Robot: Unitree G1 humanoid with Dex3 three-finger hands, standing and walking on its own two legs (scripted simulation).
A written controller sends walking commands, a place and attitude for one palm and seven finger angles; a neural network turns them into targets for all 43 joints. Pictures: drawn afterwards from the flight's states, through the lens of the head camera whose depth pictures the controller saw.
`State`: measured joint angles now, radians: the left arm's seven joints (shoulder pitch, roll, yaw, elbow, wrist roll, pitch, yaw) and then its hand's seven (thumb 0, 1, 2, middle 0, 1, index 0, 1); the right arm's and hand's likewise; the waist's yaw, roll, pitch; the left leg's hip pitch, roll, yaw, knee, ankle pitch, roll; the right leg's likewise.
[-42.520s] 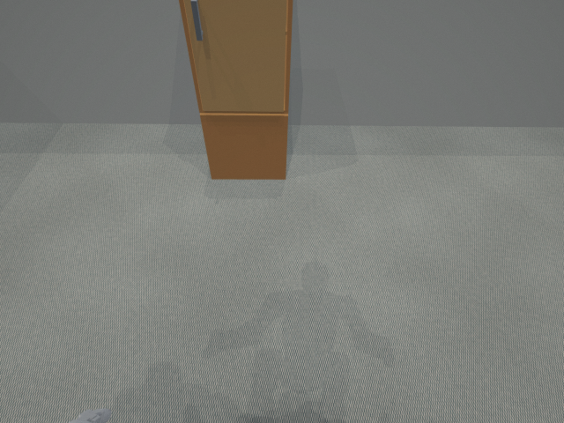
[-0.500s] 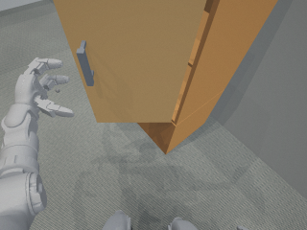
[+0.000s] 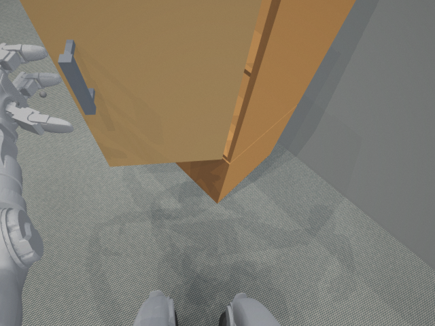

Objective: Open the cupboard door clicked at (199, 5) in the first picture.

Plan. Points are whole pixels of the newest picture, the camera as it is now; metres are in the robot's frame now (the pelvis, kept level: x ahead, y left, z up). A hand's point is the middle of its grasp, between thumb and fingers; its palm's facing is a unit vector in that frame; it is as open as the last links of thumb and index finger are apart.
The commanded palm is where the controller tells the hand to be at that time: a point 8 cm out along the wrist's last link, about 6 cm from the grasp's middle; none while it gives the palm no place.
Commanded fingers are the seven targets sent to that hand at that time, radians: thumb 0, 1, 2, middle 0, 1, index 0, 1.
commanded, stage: move the hooked fingers beside the handle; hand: left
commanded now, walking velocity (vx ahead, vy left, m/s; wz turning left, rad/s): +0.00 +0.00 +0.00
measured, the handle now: (80, 79) +0.54 +0.21 +0.09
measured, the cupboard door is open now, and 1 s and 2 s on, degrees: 52 52 52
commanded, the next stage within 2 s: slide the fingers in behind the handle in 0.72 s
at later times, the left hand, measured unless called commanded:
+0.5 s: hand (40, 105) +0.47 +0.26 +0.09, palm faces +0.05 -1.00 +0.00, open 14.0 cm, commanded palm +0.46 +0.30 +0.09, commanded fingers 0.00 -0.50 0.30 -0.30 -1.20 -0.30 -1.20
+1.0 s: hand (46, 104) +0.47 +0.25 +0.10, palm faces +0.05 -1.00 +0.00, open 14.0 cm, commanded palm +0.46 +0.29 +0.09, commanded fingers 0.00 -0.50 0.30 -0.30 -1.20 -0.30 -1.20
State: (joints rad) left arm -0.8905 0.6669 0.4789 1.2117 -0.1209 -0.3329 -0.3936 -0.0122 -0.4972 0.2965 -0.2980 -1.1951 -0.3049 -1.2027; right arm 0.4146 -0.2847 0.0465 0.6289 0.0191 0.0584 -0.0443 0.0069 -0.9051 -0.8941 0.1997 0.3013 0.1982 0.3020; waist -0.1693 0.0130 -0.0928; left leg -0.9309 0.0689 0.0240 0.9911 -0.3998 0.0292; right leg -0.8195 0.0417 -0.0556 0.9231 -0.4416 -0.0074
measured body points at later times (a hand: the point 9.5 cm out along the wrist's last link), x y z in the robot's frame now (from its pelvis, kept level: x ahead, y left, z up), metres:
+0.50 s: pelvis +0.00 +0.01 +0.00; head +0.11 +0.04 +0.44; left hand +0.46 +0.32 +0.10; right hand +0.05 -0.26 -0.10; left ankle +0.04 +0.10 -0.68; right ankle +0.00 -0.12 -0.68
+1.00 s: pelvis +0.00 +0.00 +0.00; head +0.10 +0.03 +0.44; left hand +0.47 +0.31 +0.10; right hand +0.01 -0.27 -0.10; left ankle +0.04 +0.10 -0.68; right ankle +0.00 -0.12 -0.68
